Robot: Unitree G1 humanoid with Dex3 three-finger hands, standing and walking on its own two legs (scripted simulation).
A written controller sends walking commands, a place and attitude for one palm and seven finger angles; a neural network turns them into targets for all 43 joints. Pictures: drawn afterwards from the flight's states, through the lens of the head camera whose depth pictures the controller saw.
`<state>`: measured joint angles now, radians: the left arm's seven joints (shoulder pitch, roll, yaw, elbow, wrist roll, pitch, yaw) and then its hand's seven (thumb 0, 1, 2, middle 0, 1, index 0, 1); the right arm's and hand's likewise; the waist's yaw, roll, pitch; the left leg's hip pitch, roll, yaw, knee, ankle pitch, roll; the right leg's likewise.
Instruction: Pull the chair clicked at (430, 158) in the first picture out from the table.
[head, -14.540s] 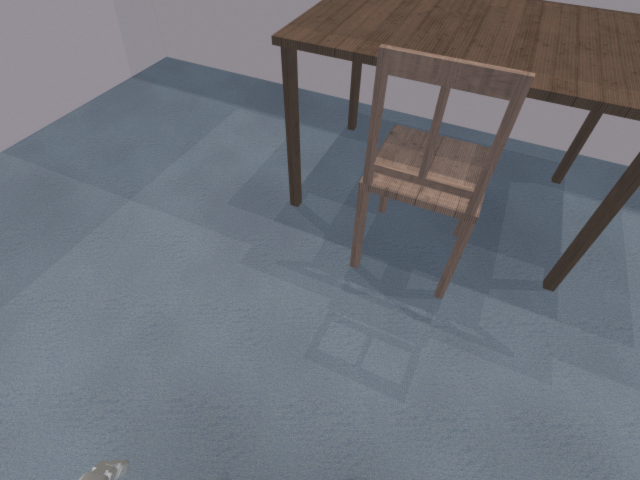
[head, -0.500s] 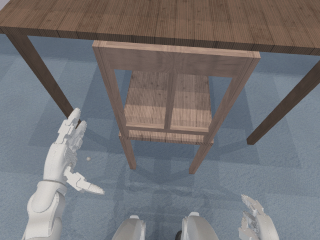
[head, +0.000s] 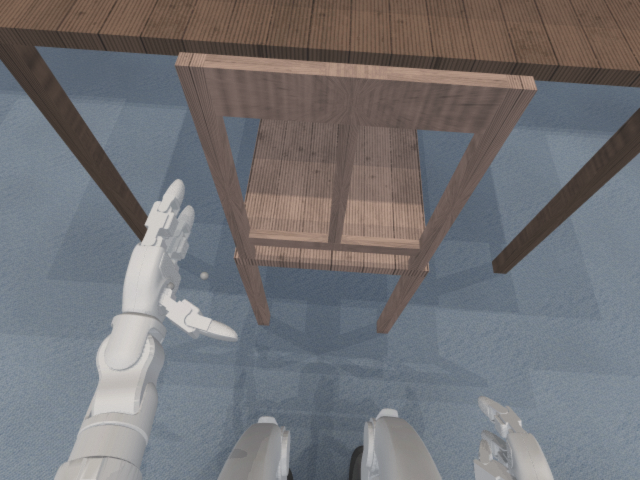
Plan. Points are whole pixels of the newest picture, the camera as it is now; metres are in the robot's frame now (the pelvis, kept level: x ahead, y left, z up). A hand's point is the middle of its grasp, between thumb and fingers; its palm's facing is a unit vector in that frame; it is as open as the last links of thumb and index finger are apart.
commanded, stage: aim the fingers beside a spindle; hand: left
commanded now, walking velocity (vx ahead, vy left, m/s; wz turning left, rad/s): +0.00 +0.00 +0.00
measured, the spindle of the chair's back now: (340, 191) +0.50 -0.01 +0.00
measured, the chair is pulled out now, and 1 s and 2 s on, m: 0.00 0.00 0.00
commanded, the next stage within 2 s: push the fingers through the gap in 0.82 s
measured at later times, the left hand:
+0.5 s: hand (216, 268) +0.36 +0.14 +0.01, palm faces -0.04 -1.00 -0.04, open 16.9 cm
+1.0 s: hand (214, 270) +0.36 +0.15 +0.01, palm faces -0.04 -1.00 -0.04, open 16.9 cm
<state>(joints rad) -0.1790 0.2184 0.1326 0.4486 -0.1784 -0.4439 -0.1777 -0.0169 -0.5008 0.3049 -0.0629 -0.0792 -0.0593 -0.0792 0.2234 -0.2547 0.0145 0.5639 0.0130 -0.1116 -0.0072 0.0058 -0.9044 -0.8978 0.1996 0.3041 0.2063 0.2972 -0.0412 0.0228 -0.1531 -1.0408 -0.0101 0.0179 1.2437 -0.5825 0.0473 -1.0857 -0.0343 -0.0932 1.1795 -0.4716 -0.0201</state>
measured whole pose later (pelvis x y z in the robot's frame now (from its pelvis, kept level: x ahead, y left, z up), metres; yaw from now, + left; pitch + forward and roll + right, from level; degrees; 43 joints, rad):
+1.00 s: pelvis +0.00 -0.01 -0.01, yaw +0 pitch +23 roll -2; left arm -0.24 0.22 0.14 0.54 -0.16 -0.49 -0.15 -0.02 -0.50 0.30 -0.06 -0.08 -0.06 -0.08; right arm 0.21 -0.26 0.01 0.57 0.01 -0.06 0.00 0.00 -0.91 -0.90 0.20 0.30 0.21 0.30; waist -0.05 0.02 -0.16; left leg -1.07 0.00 0.02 1.27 -0.59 0.04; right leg -1.12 -0.03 -0.09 1.21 -0.48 -0.03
